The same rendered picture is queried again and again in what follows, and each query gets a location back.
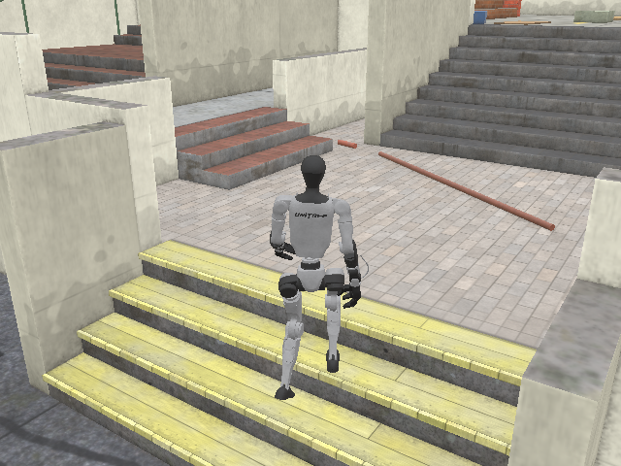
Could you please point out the humanoid robot head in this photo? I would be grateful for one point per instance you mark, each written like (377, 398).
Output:
(313, 169)

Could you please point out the robot left hand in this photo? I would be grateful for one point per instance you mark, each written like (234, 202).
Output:
(288, 248)

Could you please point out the left robot forearm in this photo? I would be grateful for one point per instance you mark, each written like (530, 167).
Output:
(278, 248)

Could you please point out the left robot thigh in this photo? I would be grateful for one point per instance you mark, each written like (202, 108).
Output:
(292, 301)

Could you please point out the robot right upper arm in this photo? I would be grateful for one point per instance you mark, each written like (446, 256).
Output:
(342, 209)

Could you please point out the robot left upper arm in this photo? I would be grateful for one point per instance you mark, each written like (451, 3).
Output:
(281, 205)

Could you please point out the right robot forearm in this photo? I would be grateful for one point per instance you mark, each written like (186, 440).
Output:
(352, 267)

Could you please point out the robot right hand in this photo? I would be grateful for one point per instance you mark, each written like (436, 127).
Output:
(354, 293)

